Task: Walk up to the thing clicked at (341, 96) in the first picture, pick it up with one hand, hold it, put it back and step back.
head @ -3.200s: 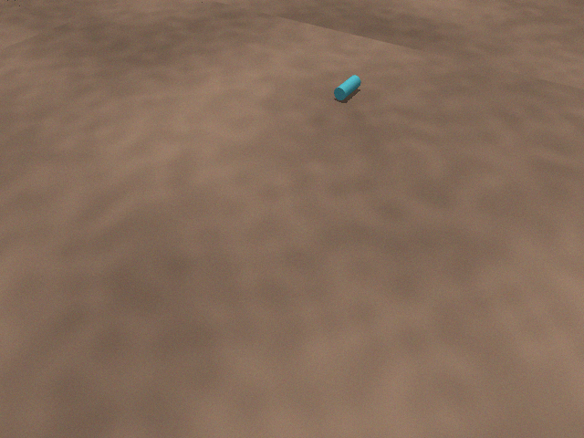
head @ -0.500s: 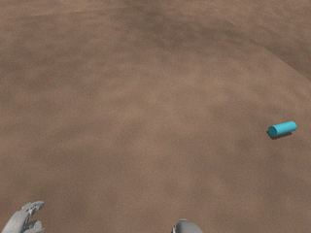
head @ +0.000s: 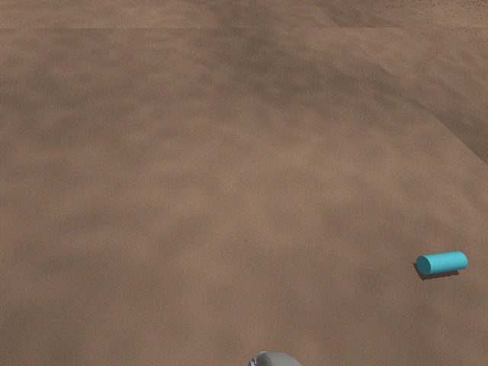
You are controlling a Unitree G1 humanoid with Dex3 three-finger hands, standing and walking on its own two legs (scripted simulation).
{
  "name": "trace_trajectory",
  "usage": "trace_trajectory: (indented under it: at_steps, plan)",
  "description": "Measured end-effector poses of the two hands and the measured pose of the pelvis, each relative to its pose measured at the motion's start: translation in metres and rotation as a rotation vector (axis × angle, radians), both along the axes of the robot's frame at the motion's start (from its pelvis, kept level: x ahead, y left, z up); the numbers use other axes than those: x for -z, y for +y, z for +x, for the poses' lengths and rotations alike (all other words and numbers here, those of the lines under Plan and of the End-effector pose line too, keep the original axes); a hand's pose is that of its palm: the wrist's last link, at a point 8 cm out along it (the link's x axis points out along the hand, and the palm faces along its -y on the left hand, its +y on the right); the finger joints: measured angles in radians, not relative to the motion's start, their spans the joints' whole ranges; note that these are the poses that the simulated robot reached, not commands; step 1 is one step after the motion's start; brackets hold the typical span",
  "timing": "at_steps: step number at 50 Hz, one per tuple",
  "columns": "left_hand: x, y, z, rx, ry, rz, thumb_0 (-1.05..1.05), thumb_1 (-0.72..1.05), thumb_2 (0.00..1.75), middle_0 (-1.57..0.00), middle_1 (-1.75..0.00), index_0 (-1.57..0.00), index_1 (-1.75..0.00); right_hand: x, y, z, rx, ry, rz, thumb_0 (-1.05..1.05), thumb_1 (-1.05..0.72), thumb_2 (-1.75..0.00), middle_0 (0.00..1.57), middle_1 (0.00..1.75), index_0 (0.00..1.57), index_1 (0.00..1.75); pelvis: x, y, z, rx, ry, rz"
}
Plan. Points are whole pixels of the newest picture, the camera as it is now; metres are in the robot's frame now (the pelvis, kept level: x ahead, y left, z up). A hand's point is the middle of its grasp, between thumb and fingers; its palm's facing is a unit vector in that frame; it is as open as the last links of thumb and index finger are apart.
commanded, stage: walk up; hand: left
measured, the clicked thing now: (444, 262) +0.69 -1.01 -0.71
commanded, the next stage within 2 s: none
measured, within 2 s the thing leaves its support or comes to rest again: neither
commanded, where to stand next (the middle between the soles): +0.34 -1.30 m, yaw +10 degrees
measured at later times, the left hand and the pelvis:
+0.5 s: hand out of the picture +0.15 +0.04 -0.14, palm faces +0.05 -0.94 -0.35, open 7.4 cm; pelvis +0.10 -0.25 +0.00, yaw +3 degrees
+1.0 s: hand (331, 314) +0.26 -0.19 -0.15, palm faces -0.01 -0.92 -0.39, open 7.4 cm; pelvis +0.15 -0.49 -0.03, yaw +2 degrees
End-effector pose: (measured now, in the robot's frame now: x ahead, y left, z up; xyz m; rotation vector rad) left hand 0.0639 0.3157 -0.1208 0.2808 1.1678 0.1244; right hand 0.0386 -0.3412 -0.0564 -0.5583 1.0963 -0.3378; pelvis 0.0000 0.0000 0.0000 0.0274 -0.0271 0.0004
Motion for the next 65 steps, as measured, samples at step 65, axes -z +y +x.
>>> trace_trajectory:
  at_steps: [65]
  plan:
    - [0.005,-0.582,0.184,-0.035,0.007,0.043,0.01,0.91,0.9,-0.2,-0.3,-0.2,-0.3,0.013,-0.581,0.176,-0.023,0.09,0.011,0.0,-0.9,-0.89,0.21,0.3,0.21,0.3,0.005,-0.59,0.181,-0.062,-0.007,-0.022]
